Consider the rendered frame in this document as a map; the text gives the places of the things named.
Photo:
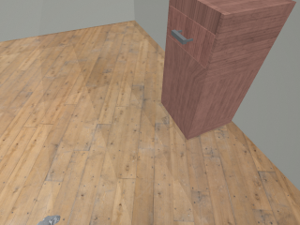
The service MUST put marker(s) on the drawer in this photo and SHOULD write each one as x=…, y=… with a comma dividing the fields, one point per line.
x=201, y=45

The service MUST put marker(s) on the handle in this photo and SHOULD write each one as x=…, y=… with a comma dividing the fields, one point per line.
x=179, y=37

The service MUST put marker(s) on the cabinet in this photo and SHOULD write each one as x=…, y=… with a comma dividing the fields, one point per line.
x=200, y=99

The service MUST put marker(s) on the robot left hand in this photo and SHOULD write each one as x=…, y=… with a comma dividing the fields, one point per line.
x=50, y=220

